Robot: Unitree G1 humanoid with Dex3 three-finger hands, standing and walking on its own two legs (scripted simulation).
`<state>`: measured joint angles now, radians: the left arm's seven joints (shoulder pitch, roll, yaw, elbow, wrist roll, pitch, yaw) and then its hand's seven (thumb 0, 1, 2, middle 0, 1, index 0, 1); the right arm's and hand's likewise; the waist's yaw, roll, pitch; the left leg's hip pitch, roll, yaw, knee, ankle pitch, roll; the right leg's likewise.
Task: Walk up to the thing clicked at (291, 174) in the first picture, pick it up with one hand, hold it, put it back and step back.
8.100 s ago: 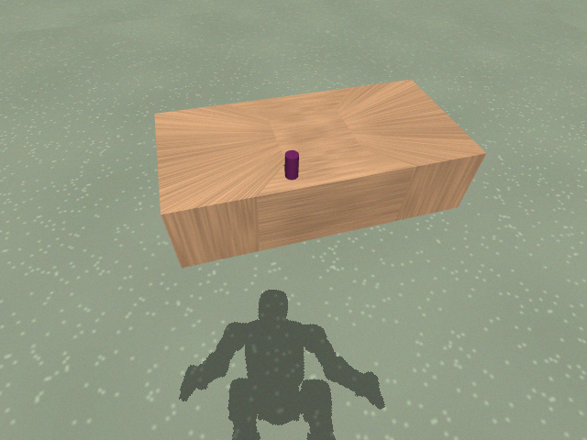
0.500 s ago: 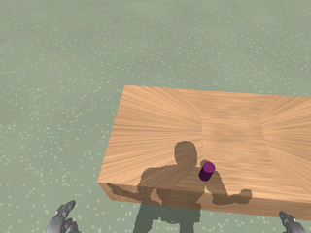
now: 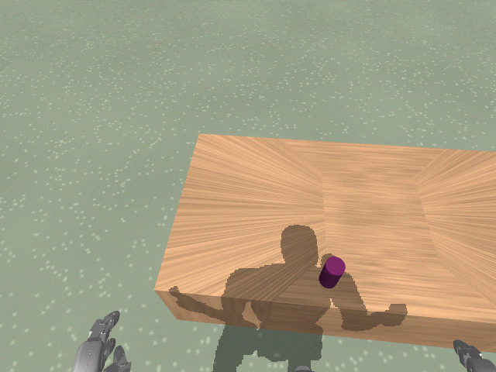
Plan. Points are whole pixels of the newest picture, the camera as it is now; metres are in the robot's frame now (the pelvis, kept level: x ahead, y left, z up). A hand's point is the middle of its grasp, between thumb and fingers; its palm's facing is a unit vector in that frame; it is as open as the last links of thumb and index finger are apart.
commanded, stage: go down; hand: right
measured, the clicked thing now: (331, 273) +0.42 -0.20 -0.34
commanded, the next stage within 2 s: approach in 1.68 s
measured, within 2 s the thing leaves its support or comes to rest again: neither
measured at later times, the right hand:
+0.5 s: hand (457, 362) +0.18 -0.31 -0.08, palm faces +0.14 +0.94 -0.31, open 17.4 cm
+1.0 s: hand (470, 293) +0.28 -0.36 -0.06, palm faces +0.16 +0.97 -0.18, open 17.0 cm
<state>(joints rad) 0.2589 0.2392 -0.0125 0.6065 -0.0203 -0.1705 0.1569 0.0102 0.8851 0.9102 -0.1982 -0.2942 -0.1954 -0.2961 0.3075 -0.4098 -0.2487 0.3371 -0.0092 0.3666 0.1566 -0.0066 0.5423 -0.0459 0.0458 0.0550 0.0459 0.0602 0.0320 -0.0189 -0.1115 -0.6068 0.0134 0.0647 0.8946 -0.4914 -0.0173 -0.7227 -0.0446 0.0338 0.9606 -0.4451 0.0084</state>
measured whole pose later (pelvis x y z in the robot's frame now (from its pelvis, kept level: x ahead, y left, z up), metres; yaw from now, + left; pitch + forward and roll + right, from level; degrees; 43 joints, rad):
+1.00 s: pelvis -0.02 +0.00 -0.03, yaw +1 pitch +19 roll +3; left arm 0.28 0.29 -0.02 0.70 0.01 -0.18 0.13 0.01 0.89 0.91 -0.20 -0.29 -0.20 -0.29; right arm -0.25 -0.68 -0.59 0.95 0.08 -0.11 0.48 -0.01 0.42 -0.08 0.05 0.05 0.05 0.06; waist 0.05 0.01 -0.08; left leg -0.86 0.01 0.05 1.06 -0.52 -0.01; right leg -0.96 -0.06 0.03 1.10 -0.46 0.01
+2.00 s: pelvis -0.04 -0.01 -0.07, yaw +3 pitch +25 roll +5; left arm 0.28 0.33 -0.08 0.64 0.03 -0.13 0.03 0.00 0.89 0.91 -0.20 -0.30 -0.20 -0.30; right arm -0.59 -0.85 -0.63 1.27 0.11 -0.39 0.57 -0.01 0.54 -0.08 0.04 0.06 0.04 0.06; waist 0.09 0.04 -0.12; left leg -1.11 0.00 0.05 1.21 -0.54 -0.03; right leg -1.23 -0.06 0.04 1.28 -0.50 -0.01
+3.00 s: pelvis -0.10 +0.01 -0.33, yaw +9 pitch +35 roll +5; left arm 0.11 0.30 -0.05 0.67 0.08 -0.05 -0.03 0.00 0.91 0.89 -0.20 -0.30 -0.21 -0.29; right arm -0.74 -0.58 -0.60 0.98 0.18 -0.49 0.36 -0.01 0.44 -0.04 0.06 0.03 0.05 0.04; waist 0.11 0.00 -0.14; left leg -2.07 -0.06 0.08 2.19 -0.73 0.00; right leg -2.16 -0.10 0.13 2.20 -0.66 0.03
